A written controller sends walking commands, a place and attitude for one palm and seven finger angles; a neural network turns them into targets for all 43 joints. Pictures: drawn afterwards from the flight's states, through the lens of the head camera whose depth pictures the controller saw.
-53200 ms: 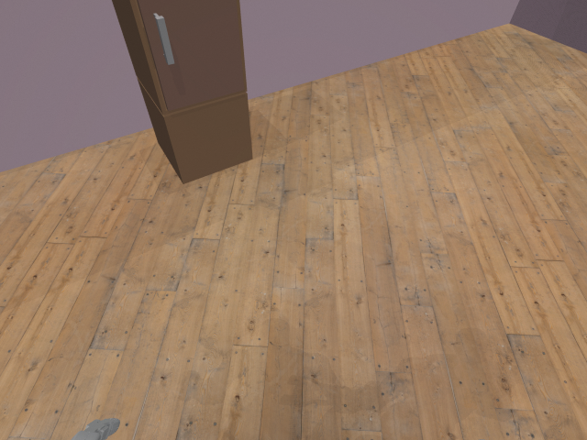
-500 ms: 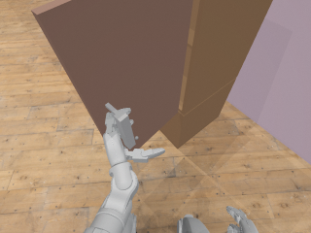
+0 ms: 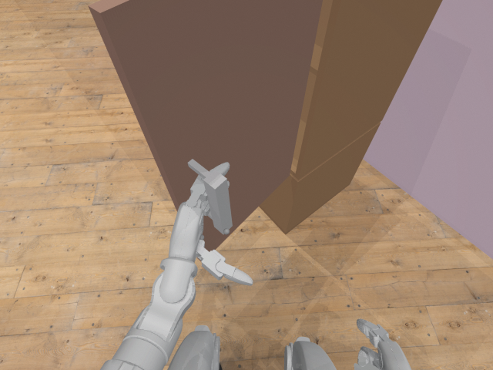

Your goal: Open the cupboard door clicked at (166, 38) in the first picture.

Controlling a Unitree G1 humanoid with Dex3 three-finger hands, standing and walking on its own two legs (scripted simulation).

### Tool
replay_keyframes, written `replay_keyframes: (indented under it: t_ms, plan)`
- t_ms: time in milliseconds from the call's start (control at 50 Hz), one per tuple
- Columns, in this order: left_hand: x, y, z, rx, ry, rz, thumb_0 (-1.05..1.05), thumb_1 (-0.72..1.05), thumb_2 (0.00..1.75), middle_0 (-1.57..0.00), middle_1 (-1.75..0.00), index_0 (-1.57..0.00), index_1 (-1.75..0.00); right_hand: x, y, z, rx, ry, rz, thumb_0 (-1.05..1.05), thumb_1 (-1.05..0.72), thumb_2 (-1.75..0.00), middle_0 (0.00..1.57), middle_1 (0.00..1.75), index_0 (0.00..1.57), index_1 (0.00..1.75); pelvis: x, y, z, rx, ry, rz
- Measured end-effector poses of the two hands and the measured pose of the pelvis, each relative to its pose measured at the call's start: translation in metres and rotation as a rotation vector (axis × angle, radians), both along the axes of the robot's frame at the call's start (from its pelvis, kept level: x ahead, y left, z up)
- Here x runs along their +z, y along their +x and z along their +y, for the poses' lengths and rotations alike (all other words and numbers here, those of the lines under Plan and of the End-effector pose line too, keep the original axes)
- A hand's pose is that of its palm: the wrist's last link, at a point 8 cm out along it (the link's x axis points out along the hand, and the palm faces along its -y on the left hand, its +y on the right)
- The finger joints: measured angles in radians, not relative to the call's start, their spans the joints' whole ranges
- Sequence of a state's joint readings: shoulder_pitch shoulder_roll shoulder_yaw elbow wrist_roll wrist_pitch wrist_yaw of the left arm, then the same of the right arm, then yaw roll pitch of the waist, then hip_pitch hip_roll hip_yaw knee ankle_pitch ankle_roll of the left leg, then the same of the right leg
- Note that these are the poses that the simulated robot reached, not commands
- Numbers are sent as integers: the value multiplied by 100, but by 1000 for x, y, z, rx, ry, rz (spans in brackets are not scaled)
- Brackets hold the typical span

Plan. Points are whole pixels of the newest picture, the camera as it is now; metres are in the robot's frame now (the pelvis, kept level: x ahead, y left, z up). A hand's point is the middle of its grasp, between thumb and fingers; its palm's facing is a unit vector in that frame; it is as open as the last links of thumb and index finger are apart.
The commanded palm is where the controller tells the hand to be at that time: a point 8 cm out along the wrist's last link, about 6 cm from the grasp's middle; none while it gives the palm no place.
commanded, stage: slide the hand sideways off the handle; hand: left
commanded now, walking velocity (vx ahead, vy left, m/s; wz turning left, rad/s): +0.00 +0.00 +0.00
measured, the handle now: (210, 198) +0.38 +0.07 +0.04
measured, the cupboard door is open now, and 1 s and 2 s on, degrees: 100 100 100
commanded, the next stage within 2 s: draw the hand back to the body in 1.04 s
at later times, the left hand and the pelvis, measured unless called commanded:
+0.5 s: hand (202, 260) +0.28 +0.08 +0.04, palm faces -0.10 -1.00 +0.00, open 16.3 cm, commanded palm +0.26 +0.13 +0.03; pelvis +0.00 +0.01 +0.00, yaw -1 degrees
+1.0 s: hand (174, 284) +0.24 +0.11 +0.03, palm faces -0.08 -1.00 -0.02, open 16.3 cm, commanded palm +0.22 +0.17 +0.03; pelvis +0.01 +0.00 -0.01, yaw +0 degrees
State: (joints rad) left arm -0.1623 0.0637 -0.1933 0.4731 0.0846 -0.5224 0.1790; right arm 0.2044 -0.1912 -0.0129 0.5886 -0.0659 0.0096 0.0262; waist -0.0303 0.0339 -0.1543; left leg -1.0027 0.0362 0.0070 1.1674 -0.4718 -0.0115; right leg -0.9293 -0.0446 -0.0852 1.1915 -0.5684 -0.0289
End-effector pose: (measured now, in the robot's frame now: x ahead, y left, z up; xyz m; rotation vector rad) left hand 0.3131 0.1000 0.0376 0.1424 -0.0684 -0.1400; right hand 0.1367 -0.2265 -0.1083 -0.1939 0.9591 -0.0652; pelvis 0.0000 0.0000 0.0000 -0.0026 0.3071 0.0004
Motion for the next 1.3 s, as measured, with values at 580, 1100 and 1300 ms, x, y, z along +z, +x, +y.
replay_keyframes:
  t_ms: [580, 1100, 1300]
  plan:
    - [6, -57, 34, 42, -153, 41, -1, -50, 30, -16, -31, -15, -30, 14, 30, 22, 31, 31, -125, 1, -90, -90, 20, 29, 20, 30, -4, -1, 13, -7, -10, -15]
    - [-7, -92, 72, 53, -122, 136, -1, -50, 30, -15, -30, -15, -30, 11, 44, -5, 0, -29, -176, 1, -90, -90, 20, 29, 20, 30, -14, 9, -1, 0, -14, 11]
    - [24, -89, 85, 58, -94, 56, -1, -50, 30, -15, -30, -15, -30, 18, 44, 0, -17, -23, -199, 1, -90, -90, 20, 29, 20, 30, -11, 10, 1, 1, -21, -9]
